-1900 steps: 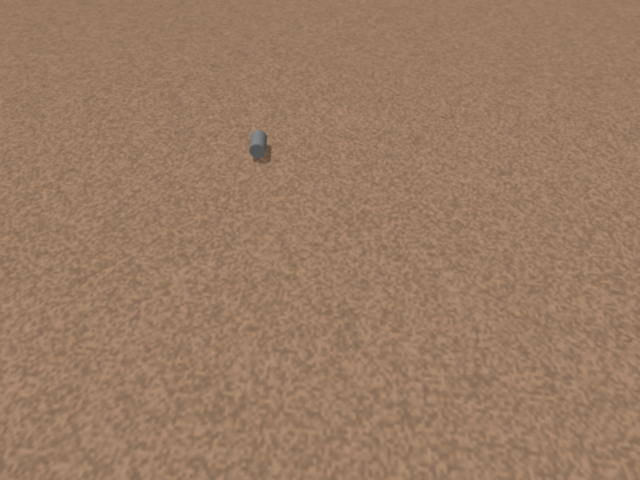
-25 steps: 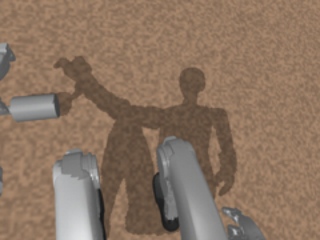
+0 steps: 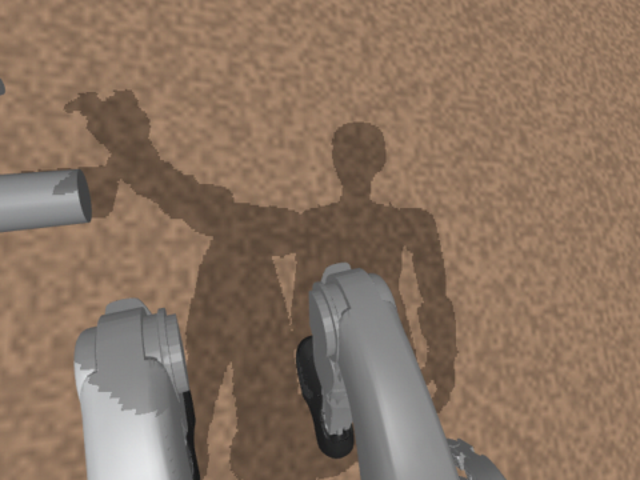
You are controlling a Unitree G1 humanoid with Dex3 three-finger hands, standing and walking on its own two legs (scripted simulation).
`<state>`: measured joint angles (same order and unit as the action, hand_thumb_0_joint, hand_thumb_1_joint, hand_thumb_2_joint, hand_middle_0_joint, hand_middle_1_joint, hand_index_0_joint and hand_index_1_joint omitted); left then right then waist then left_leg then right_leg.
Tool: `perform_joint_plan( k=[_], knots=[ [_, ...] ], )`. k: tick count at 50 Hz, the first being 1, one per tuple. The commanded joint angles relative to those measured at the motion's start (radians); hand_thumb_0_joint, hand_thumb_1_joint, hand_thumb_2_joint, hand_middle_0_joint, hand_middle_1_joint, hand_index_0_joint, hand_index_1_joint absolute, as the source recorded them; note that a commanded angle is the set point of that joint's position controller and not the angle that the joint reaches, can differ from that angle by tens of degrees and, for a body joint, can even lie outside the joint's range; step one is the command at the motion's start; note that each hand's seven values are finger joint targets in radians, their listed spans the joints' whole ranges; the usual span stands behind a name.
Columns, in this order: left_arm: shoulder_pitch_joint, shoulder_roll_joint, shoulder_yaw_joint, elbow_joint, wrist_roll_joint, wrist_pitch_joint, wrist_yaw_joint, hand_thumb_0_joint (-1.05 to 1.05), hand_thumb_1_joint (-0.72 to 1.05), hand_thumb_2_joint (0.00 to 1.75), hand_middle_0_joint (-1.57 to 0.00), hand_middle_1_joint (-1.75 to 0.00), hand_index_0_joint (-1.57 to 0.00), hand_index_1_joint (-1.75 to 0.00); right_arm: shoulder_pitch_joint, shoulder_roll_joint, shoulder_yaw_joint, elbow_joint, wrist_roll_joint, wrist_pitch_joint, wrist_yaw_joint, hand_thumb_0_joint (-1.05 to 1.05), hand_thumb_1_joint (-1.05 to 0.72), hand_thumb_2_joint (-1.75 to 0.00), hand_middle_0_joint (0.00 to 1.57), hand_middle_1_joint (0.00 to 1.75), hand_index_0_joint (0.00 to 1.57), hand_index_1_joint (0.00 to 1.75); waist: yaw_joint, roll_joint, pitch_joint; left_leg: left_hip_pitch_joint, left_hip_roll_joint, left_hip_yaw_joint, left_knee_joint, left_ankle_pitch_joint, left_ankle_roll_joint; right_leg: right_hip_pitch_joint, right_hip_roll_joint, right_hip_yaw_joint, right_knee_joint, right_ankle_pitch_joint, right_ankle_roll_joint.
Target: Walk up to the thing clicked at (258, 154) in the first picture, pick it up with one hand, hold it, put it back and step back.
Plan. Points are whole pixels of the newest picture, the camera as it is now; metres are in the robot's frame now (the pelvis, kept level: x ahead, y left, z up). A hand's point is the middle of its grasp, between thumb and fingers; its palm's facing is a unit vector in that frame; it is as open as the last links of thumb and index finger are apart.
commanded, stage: home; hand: left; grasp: from above
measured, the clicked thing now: (20, 201) +0.49 +0.33 -0.30
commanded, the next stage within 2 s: none
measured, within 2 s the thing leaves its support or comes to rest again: neither
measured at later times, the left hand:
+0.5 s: hand out of the picture +0.35 +0.28 +0.04, palm faces -0.26 -0.63 -0.73, open 8.0 cm
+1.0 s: hand out of the picture +0.25 +0.22 +0.24, palm faces +0.16 -0.95 -0.26, open 7.4 cm
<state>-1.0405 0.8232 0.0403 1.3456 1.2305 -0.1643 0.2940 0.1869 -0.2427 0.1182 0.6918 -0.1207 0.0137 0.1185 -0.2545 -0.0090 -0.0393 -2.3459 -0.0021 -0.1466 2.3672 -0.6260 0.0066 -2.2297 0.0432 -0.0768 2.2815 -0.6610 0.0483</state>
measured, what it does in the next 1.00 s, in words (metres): rises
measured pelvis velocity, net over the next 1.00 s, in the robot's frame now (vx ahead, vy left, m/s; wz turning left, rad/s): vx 0.06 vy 0.00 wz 0.16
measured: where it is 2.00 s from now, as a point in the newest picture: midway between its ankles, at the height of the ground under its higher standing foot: (257, 437)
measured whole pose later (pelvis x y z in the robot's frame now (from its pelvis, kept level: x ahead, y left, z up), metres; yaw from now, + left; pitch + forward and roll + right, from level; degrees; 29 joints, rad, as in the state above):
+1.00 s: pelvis +0.06 +0.00 +0.32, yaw +9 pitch +19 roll -4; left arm 0.24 0.26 0.04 0.08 -0.02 0.40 0.08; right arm 0.21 -0.19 0.06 0.55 0.04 -0.13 -0.13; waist -0.07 0.04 -0.18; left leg -1.07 0.02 -0.08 1.28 -0.54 -0.01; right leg -0.99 0.02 -0.05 1.21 -0.55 0.01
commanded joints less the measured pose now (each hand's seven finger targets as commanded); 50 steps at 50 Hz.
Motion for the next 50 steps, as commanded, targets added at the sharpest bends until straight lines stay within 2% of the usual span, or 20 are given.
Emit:
perform_joint_plan(
  k=[1,3,4,6,9,11,13,17,22,24,26,28,29,30,33,34,37,39,44,50],
  knots=[
    [-0.256,0.222,0.037,-0.188,-0.059,0.057,-0.004,0.0,-0.21,0.97,-0.23,-0.72,-0.21,-0.74,0.222,-0.28,-0.102,-0.018,0.021,0.001,-0.017,0.0,-0.89,-0.89,0.2,0.3,0.2,0.3,0.032,0.367,-0.788,0.662,0.004,0.086,-0.31,0.143,0.018,0.374,0.02,-0.081,-0.268,0.217,-0.086],
    [-0.219,0.229,0.065,-0.256,-0.102,0.073,-0.031,0.0,-0.05,0.93,-0.22,-0.62,-0.2,-0.64,0.223,-0.275,-0.117,-0.038,0.037,0.005,-0.014,0.0,-0.89,-0.9,0.2,0.3,0.2,0.3,0.058,0.372,-0.828,0.675,0.001,0.083,-0.347,0.16,0.016,0.409,0.013,-0.073,-0.273,0.226,-0.087],
    [-0.166,0.178,0.056,-0.252,-0.135,0.083,-0.05,0.0,0.03,0.91,-0.21,-0.57,-0.2,-0.59,0.218,-0.267,-0.124,-0.041,0.043,0.006,-0.013,0.0,-0.89,-0.9,0.2,0.3,0.2,0.3,0.061,0.344,-0.816,0.699,0.004,0.085,-0.355,0.175,0.019,0.417,0.013,-0.069,-0.292,0.236,-0.084],
    [-0.141,0.184,0.079,-0.364,-0.182,0.088,-0.078,0.0,0.19,0.87,-0.2,-0.49,-0.19,-0.5,0.225,-0.261,-0.141,-0.055,0.06,0.008,-0.015,0.0,-0.89,-0.9,0.2,0.3,0.2,0.3,0.082,0.339,-0.86,0.735,0.004,0.082,-0.386,0.196,0.018,0.454,0.011,-0.06,-0.313,0.247,-0.084],
    [-0.017,0.16,0.119,-0.519,-0.282,0.105,-0.119,0.0,0.43,0.87,-0.2,-0.42,-0.19,-0.42,0.21,-0.252,-0.169,-0.081,0.084,0.013,-0.015,0.0,-0.9,-0.9,0.2,0.3,0.2,0.3,0.126,0.317,-0.899,0.778,0.003,0.085,-0.444,0.199,0.02,0.53,0.007,-0.042,-0.372,0.246,-0.083],
    [0.078,0.07,0.091,-0.597,-0.371,0.123,-0.15,0.0,0.59,0.85,-0.19,-0.36,-0.19,-0.37,0.185,-0.227,-0.171,-0.097,0.093,0.014,-0.021,0.0,-0.9,-0.9,0.2,0.3,0.2,0.3,0.117,0.237,-0.84,0.741,0.006,0.095,-0.472,0.154,0.032,0.578,0.015,-0.032,-0.443,0.22,-0.075],
    [0.161,0.031,0.097,-0.683,-0.452,0.14,-0.174,0.0,0.69,0.84,-0.19,-0.32,-0.19,-0.32,0.16,-0.218,-0.177,-0.11,0.105,0.012,-0.032,0.0,-0.9,-0.9,0.2,0.3,0.2,0.3,0.126,0.21,-0.807,0.732,0.005,0.088,-0.517,0.103,0.036,0.604,0.011,-0.024,-0.488,0.182,-0.074],
    [0.313,-0.065,0.068,-0.842,-0.576,0.185,-0.223,0.0,0.9,0.9,-0.2,-0.3,-0.2,-0.3,0.108,-0.214,-0.194,-0.142,0.125,0.006,-0.055,0.0,-0.9,-0.9,0.2,0.3,0.2,0.3,0.146,0.218,-0.735,0.856,0.024,0.042,-0.652,0.025,0.025,0.613,0.004,-0.024,-0.547,0.129,-0.079],
    [0.46,-0.136,0.057,-1.027,-0.71,0.24,-0.233,0.0,0.9,0.9,-0.2,-0.3,-0.2,-0.3,0.06,-0.196,-0.192,-0.175,0.143,-0.016,-0.087,0.0,-0.9,-0.9,0.2,0.3,0.2,0.3,0.159,0.185,-0.727,0.992,0.029,0.058,-0.746,0.069,0.02,0.736,0.0,-0.004,-0.668,0.159,-0.077],
    [0.542,-0.183,0.051,-1.038,-0.76,0.263,-0.229,0.0,0.9,0.9,-0.2,-0.3,-0.2,-0.3,0.037,-0.186,-0.188,-0.175,0.148,-0.033,-0.104,0.0,-0.9,-0.9,0.2,0.3,0.2,0.3,0.153,0.163,-0.656,1.019,0.029,0.054,-0.797,0.056,0.017,0.765,-0.005,0.001,-0.714,0.147,-0.075],
    [0.595,-0.192,0.061,-1.089,-0.81,0.281,-0.224,0.0,0.9,0.9,-0.2,-0.3,-0.2,-0.3,0.015,-0.182,-0.185,-0.179,0.151,-0.053,-0.119,0.0,-0.9,-0.9,0.2,0.3,0.2,0.3,0.161,0.176,-0.645,1.071,0.028,0.047,-0.843,0.049,0.014,0.81,-0.009,0.009,-0.752,0.142,-0.074],
    [0.653,-0.233,0.044,-1.146,-0.855,0.302,-0.222,0.0,0.9,0.9,-0.2,-0.3,-0.2,-0.3,-0.008,-0.175,-0.183,-0.196,0.157,-0.071,-0.132,0.0,-0.9,-0.9,0.2,0.3,0.2,0.3,0.166,0.172,-0.633,1.119,0.026,0.045,-0.889,0.041,0.013,0.854,-0.01,0.016,-0.796,0.135,-0.075],
    [0.671,-0.235,0.059,-1.169,-0.889,0.313,-0.217,0.0,0.9,0.9,-0.2,-0.3,-0.2,-0.3,-0.02,-0.171,-0.181,-0.202,0.158,-0.079,-0.14,0.0,-0.9,-0.9,0.2,0.3,0.2,0.3,0.165,0.163,-0.622,1.135,0.024,0.046,-0.91,0.023,0.014,0.882,-0.01,0.023,-0.829,0.121,-0.072],
    [0.744,-0.284,0.029,-1.122,-0.913,0.33,-0.218,0.0,0.9,0.9,-0.2,-0.3,-0.2,-0.3,-0.03,-0.165,-0.176,-0.201,0.159,-0.088,-0.147,0.0,-0.9,-0.9,0.2,0.3,0.2,0.3,0.152,0.14,-0.549,1.134,0.025,0.046,-0.939,0.01,0.015,0.89,-0.011,0.025,-0.857,0.108,-0.071],
    [0.814,-0.278,0.065,-1.213,-0.991,0.362,-0.207,0.0,0.9,0.9,-0.2,-0.3,-0.2,-0.3,-0.049,-0.154,-0.167,-0.228,0.164,-0.111,-0.165,0.0,-0.9,-0.9,0.2,0.3,0.2,0.3,0.174,0.137,-0.545,1.205,0.02,0.052,-1.009,-0.007,0.016,0.983,-0.012,0.041,-0.94,0.087,-0.071],
    [0.851,-0.304,0.046,-1.243,-1.016,0.374,-0.208,0.0,0.9,0.9,-0.2,-0.3,-0.2,-0.3,-0.055,-0.146,-0.164,-0.232,0.163,-0.119,-0.17,0.0,-0.9,-0.9,0.2,0.3,0.2,0.3,0.169,0.145,-0.541,1.231,0.019,0.062,-1.025,0.015,0.014,1.012,-0.011,0.043,-0.964,0.103,-0.071],
    [0.908,-0.324,0.054,-1.312,-1.1,0.406,-0.2,0.0,0.9,0.9,-0.2,-0.3,-0.2,-0.3,-0.064,-0.131,-0.153,-0.249,0.164,-0.138,-0.189,0.0,-0.9,-0.9,0.2,0.3,0.2,0.3,0.163,0.129,-0.518,1.297,0.017,0.066,-1.09,0.029,0.017,1.104,-0.012,0.049,-1.045,0.116,-0.066],
    [0.972,-0.355,0.053,-1.328,-1.136,0.427,-0.198,0.0,0.9,0.9,-0.2,-0.3,-0.2,-0.3,-0.051,-0.124,-0.146,-0.254,0.163,-0.151,-0.204,0.0,-0.9,-0.9,0.2,0.3,0.2,0.3,0.165,0.131,-0.48,1.353,0.019,0.056,-1.147,0.032,0.014,1.147,-0.015,0.049,-1.089,0.125,-0.066],
    [1.12,-0.406,0.067,-1.412,-1.213,0.489,-0.196,0.0,0.9,0.9,-0.2,-0.3,-0.2,-0.3,-0.013,-0.106,-0.125,-0.266,0.164,-0.176,-0.246,0.0,-0.9,-0.9,0.2,0.3,0.2,0.3,0.181,0.121,-0.444,1.498,0.02,0.059,-1.257,0.17,0.006,1.292,-0.016,0.039,-1.198,0.234,-0.066],
    [1.319,-0.477,0.06,-1.518,-1.282,0.547,-0.205,0.0,0.9,0.9,-0.2,-0.3,-0.2,-0.3,0.036,-0.086,-0.111,-0.295,0.159,-0.207,-0.29,0.0,-0.9,-0.9,0.2,0.3,0.2,0.3,0.179,0.106,-0.375,1.618,0.01,0.087,-1.36,0.329,0.005,1.475,-0.013,0.03,-1.333,0.369,-0.06]
  ],
)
